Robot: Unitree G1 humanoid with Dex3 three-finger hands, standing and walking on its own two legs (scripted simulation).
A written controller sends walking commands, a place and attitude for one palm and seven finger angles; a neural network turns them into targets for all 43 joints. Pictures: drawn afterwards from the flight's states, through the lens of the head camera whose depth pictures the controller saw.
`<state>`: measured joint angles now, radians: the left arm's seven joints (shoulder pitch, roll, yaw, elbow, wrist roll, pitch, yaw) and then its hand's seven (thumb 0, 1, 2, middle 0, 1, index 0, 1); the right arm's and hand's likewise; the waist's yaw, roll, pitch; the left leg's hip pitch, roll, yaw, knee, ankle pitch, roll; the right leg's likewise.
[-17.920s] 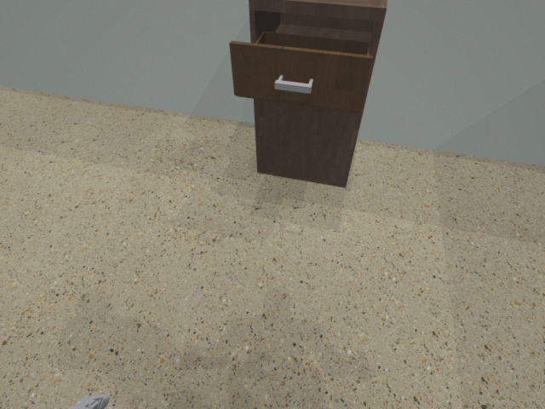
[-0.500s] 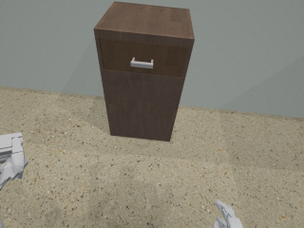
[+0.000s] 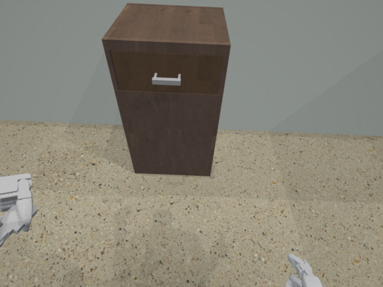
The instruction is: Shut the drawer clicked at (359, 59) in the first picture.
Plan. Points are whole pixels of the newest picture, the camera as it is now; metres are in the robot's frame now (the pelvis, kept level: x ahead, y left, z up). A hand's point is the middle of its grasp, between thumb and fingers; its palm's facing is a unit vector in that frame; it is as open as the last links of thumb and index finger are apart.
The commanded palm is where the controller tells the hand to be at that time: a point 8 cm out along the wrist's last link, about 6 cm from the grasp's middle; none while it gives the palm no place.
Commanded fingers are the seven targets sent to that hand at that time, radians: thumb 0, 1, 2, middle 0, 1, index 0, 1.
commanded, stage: stop stepping back and stand still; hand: left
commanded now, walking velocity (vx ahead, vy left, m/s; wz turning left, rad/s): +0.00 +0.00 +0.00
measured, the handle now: (167, 78) +0.89 +0.13 -0.04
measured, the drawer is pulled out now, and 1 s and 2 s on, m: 0.00 0.00 0.00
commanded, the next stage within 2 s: let the arm hang, fingers relaxed in 0.30 s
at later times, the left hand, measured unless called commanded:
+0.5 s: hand (61, 235) +0.21 +0.26 +0.03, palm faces +0.17 -0.87 -0.46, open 3.2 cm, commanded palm none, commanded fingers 0.00 0.90 0.90 -1.16 -1.34 -1.16 -1.34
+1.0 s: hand out of the picture -0.05 +0.23 -0.16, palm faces +0.02 -0.96 -0.27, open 5.5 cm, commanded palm none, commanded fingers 0.00 0.90 0.90 -0.20 -0.30 -0.20 -0.30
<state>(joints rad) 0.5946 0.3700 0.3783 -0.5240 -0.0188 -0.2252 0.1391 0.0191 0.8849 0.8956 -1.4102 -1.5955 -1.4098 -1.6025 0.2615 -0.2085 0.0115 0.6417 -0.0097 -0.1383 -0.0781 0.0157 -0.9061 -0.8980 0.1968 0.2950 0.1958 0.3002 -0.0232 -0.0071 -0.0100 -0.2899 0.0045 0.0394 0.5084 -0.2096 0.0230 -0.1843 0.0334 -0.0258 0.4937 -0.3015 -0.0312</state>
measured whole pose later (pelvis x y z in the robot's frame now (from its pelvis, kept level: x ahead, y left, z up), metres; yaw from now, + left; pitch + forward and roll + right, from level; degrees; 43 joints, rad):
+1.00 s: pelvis -0.01 +0.02 +0.01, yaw +1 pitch -1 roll -1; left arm 0.29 0.26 0.01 1.16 0.01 0.02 0.01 0.01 0.90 0.90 -0.53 -0.67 -0.53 -0.68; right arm 0.25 -0.22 -0.01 1.13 -0.01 0.02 -0.02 0.01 -0.91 -0.90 0.20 0.29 0.20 0.30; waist 0.01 0.01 0.08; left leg -0.26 -0.02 0.03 0.41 -0.14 0.04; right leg -0.14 0.02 -0.04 0.38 -0.23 -0.02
